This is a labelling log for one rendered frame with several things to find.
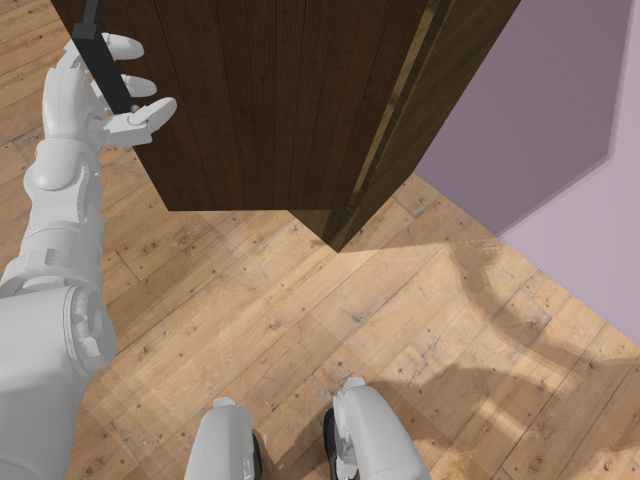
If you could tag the cupboard door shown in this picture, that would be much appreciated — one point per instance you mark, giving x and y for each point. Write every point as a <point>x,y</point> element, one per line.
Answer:
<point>278,101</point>

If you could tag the robot right shin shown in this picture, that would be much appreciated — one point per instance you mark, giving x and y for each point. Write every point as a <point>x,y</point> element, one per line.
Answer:
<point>346,457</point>

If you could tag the left robot upper arm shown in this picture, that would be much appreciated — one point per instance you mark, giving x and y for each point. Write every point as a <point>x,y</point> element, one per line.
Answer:
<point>51,344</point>

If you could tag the robot left hand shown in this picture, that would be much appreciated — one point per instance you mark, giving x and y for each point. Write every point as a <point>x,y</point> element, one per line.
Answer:
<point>70,102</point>

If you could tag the right robot foot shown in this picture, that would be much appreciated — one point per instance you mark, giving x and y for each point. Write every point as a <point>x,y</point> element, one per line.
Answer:
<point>330,443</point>

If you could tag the robot left forearm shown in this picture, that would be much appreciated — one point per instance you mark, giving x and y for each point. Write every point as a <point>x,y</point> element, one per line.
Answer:
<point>63,242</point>

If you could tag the handle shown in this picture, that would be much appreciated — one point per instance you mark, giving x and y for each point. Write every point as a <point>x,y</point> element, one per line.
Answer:
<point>97,57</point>

